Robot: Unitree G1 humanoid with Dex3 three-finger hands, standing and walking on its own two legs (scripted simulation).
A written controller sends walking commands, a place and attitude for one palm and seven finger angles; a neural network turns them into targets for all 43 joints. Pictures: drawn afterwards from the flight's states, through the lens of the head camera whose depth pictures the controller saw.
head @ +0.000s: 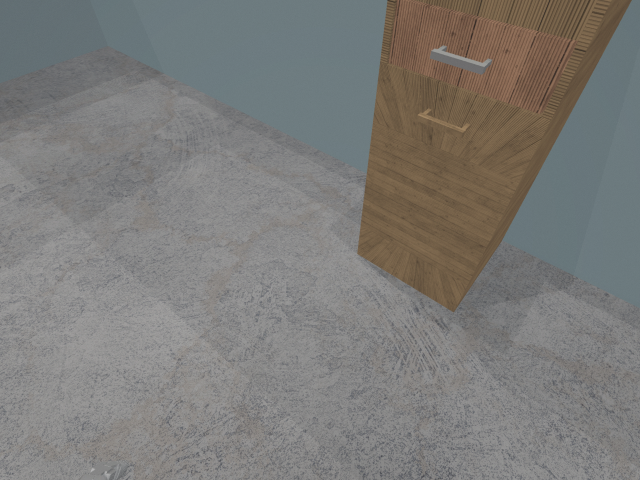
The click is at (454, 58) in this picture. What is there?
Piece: drawer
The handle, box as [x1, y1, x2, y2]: [430, 45, 491, 74]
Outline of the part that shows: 430,55 430,58 481,74 484,72 485,68 491,62 490,59 487,59 481,63 444,51 446,46 443,45 437,49 433,49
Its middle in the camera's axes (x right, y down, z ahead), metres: +0.31 -0.40 +0.85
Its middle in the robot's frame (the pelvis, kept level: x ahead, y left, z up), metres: +0.93 -0.26 +0.11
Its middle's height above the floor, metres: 0.88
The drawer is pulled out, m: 0.00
